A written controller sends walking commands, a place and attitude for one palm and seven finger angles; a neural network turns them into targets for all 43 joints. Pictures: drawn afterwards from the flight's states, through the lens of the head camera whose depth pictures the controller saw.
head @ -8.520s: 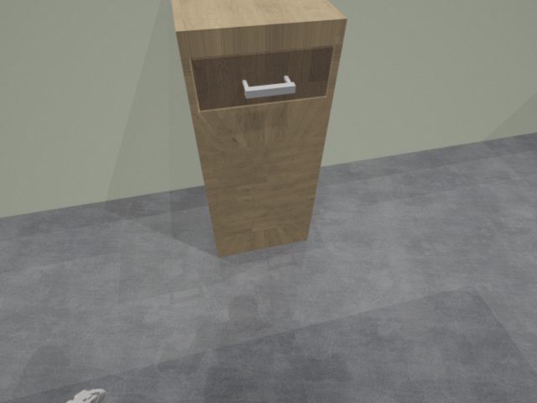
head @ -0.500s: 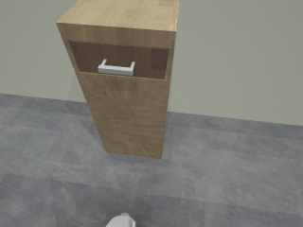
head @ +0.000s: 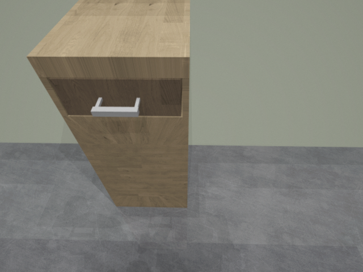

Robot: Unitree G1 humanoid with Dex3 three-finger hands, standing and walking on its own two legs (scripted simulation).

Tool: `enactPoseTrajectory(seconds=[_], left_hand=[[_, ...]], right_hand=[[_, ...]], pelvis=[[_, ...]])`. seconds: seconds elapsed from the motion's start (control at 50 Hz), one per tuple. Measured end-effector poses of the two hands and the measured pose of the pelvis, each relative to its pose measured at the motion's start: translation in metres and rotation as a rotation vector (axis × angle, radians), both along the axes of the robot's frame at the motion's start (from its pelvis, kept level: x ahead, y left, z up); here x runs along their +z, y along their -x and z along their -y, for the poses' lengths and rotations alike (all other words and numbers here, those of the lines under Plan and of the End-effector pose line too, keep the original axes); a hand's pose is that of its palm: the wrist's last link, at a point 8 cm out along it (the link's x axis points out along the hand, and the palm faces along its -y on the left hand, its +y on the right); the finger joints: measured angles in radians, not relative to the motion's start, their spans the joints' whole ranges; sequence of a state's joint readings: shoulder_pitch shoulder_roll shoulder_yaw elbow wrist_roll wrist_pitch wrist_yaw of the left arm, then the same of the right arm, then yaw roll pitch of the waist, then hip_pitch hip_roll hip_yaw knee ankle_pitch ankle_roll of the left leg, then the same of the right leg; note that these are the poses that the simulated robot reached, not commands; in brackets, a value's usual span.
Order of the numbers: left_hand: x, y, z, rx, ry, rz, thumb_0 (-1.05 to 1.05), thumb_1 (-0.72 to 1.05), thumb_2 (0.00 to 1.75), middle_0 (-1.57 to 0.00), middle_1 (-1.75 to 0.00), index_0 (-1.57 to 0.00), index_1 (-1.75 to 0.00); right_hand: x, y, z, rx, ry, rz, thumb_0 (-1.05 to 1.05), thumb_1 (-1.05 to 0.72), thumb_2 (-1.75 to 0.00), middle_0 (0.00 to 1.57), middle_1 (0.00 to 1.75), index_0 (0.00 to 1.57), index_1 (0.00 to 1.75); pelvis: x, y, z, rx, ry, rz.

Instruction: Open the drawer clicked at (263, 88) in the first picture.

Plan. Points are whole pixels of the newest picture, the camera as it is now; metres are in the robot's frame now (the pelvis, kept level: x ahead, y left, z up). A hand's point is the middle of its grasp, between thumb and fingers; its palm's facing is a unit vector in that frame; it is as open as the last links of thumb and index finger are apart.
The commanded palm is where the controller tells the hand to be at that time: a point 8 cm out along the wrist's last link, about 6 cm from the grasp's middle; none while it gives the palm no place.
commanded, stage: come to a stop and stand still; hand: left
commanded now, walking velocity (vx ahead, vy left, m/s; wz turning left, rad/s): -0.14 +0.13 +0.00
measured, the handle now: (117, 106) +0.53 +0.21 +0.05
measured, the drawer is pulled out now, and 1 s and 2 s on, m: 0.00 0.00 0.00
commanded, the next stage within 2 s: look again from close up in 0.66 s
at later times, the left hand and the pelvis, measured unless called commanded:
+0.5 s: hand out of the picture -0.03 +0.21 -0.17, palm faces +0.10 -0.97 -0.23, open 7.4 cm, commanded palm none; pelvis -0.05 +0.02 +0.00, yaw +0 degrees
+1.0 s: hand out of the picture -0.04 +0.16 -0.17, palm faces +0.03 -0.98 -0.20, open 7.3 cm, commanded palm none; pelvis -0.04 +0.00 +0.00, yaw +0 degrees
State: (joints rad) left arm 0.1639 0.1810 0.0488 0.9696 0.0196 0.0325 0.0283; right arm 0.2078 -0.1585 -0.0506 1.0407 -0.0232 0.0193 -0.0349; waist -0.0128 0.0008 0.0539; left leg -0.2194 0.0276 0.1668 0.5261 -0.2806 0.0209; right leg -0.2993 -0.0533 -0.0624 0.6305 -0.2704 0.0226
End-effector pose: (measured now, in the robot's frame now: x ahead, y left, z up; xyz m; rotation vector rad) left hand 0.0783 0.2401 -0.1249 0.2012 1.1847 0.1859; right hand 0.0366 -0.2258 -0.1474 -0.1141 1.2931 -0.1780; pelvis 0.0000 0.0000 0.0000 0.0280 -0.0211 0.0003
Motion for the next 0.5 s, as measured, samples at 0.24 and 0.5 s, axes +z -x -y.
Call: enactPoseTrajectory(seconds=[0.24, 0.5], left_hand=[[0.014, 0.035, 0.024, 0.026, -0.023, -0.045, 0.01, 0.91, 0.9, -0.21, -0.3, -0.2, -0.3], [-0.012, 0.116, -0.022, 0.098, 0.034, -0.133, 0.01, 0.9, 0.9, -0.2, -0.3, -0.2, -0.3]], right_hand=[[-0.004, 0.025, 0.031, 0.0, -0.019, -0.089, 0.01, -0.92, -0.89, 0.19, 0.3, 0.2, 0.3], [0.015, 0.041, -0.006, 0.068, 0.042, 0.018, 0.0, -0.92, -0.89, 0.19, 0.3, 0.2, 0.3]], pelvis=[[0.009, 0.018, 0.016, 0.007, -0.018, -0.016], [0.004, 0.048, -0.017, 0.005, 0.025, -0.012]])
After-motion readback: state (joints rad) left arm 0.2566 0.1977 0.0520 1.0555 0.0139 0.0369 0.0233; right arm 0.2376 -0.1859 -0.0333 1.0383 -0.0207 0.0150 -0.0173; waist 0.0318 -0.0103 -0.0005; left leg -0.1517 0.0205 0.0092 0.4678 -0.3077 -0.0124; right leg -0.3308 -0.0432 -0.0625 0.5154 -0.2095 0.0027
